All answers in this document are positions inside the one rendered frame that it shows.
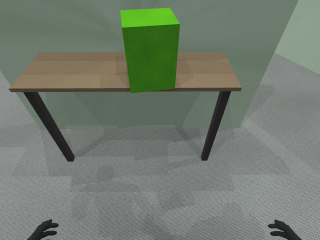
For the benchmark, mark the left robot hand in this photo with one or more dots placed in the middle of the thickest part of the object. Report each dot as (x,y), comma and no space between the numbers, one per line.
(39,234)

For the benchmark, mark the carton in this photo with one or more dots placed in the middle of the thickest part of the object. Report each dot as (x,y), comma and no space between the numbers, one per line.
(151,40)

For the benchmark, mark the table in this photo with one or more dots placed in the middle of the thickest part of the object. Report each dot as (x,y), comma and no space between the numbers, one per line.
(108,72)

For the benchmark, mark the right robot hand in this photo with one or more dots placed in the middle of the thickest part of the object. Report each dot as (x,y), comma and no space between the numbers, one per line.
(288,233)

